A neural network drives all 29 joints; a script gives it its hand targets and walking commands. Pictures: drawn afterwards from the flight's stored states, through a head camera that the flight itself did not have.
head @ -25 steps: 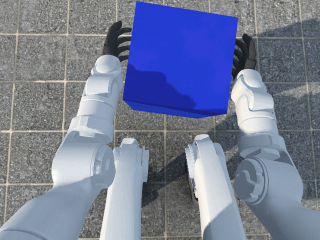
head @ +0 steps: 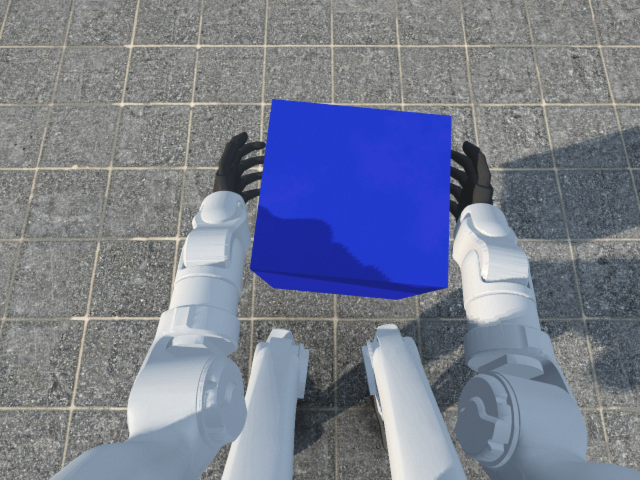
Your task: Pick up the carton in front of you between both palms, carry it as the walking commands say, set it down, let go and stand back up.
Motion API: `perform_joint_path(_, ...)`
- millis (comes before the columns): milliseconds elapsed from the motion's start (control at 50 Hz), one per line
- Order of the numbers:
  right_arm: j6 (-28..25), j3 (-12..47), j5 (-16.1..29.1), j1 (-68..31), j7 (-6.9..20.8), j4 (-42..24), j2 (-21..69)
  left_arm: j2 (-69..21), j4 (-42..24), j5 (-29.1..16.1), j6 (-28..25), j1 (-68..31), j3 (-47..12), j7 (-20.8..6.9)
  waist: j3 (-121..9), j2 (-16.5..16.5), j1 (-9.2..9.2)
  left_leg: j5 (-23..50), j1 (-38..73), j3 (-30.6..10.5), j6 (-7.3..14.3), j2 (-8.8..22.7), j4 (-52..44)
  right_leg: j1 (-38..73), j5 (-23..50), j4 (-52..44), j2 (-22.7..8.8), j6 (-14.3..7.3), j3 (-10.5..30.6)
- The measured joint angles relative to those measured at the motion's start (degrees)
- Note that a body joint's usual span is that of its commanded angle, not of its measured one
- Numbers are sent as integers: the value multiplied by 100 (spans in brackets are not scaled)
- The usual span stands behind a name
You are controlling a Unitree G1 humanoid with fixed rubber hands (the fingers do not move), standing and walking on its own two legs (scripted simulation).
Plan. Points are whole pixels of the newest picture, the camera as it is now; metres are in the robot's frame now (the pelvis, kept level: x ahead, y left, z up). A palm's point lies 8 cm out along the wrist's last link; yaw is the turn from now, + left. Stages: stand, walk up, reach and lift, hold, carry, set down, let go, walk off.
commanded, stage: reach and lift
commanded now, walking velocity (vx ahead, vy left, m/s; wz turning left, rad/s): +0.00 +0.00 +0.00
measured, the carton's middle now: (346, 217) +0.44 -0.02 -0.12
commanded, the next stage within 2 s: hold in 1.96 s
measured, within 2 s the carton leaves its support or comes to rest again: neither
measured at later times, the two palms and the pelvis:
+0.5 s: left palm (171, 171) +0.41 +0.14 +0.11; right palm (540, 172) +0.40 -0.16 +0.11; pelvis +0.06 +0.00 +0.15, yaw +0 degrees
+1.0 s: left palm (32, 113) +0.37 +0.14 +0.25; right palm out of the picture +0.37 -0.16 +0.25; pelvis +0.08 -0.01 +0.23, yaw +0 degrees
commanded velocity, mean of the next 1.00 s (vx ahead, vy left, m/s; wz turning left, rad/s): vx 0.00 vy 0.00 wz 0.00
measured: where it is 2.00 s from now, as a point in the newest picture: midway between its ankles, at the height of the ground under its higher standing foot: (334, 427)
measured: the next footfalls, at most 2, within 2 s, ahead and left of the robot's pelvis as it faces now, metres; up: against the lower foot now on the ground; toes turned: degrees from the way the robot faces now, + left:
none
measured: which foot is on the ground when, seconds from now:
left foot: down 0.00-1.00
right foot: down 0.00-1.00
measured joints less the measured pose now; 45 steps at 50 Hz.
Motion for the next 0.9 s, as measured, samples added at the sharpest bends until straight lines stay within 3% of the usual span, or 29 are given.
perform_joint_path(560, -216, 602, -153, 2160, 125, -72, 322, -559, -472, 91, -206, 2463, -301, 12, 120, -30, 106, 569, 4923, -196, 173, 168, -3616, 4910, 553, -3586, -147, -197, 184)
perform_joint_path(720, 130, 831, -172, 2695, 137, -403, 387, -655, -882, 111, 147, 3059, -457, -5, 321, -59, 157, 945, 6548, -234, 203, 259, -4880, 6518, 923, -4823, -211, -253, 242)
perform_joint_path(900, 938, 1068, -310, 3089, 181, -1054, 469, -739, -1598, 244, 958, 3508, -604, -96, 599, -59, 221, 1374, 8305, -273, 218, 359, -6140, 8263, 1343, -6058, -283, -301, 268)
